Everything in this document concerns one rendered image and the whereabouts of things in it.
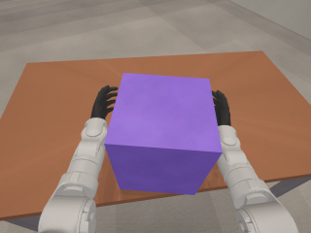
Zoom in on left robot upper arm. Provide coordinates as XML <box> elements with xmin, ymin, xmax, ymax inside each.
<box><xmin>39</xmin><ymin>195</ymin><xmax>96</xmax><ymax>233</ymax></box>

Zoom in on robot left hand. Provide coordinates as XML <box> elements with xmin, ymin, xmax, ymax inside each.
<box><xmin>90</xmin><ymin>85</ymin><xmax>118</xmax><ymax>120</ymax></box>

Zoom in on right robot forearm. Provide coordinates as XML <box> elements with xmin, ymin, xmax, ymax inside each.
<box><xmin>217</xmin><ymin>125</ymin><xmax>298</xmax><ymax>233</ymax></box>

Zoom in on table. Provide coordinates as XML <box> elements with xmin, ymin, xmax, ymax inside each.
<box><xmin>0</xmin><ymin>50</ymin><xmax>311</xmax><ymax>232</ymax></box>

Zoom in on robot right hand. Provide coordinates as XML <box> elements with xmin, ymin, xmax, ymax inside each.
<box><xmin>212</xmin><ymin>90</ymin><xmax>231</xmax><ymax>126</ymax></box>

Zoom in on carton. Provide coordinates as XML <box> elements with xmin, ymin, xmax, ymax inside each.
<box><xmin>104</xmin><ymin>73</ymin><xmax>223</xmax><ymax>195</ymax></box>

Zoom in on left robot forearm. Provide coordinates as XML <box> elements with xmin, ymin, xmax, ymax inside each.
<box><xmin>38</xmin><ymin>117</ymin><xmax>108</xmax><ymax>232</ymax></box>

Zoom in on right robot upper arm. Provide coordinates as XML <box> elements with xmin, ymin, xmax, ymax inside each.
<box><xmin>235</xmin><ymin>201</ymin><xmax>297</xmax><ymax>233</ymax></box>

